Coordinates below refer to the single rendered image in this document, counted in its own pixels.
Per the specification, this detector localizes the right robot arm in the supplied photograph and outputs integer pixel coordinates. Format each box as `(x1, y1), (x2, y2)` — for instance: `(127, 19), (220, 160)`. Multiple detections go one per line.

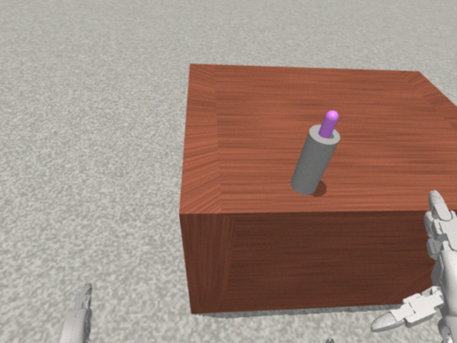
(438, 314), (457, 343)

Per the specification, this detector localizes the left robot hand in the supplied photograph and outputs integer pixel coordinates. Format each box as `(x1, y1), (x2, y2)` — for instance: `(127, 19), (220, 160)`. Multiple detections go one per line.
(58, 282), (106, 343)

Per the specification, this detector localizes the bottle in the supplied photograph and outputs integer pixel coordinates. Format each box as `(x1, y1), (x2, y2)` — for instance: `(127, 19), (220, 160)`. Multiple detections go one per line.
(291, 110), (340, 195)

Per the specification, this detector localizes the right robot hand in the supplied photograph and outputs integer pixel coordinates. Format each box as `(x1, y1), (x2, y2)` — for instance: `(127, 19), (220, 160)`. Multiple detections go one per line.
(371, 190), (457, 332)

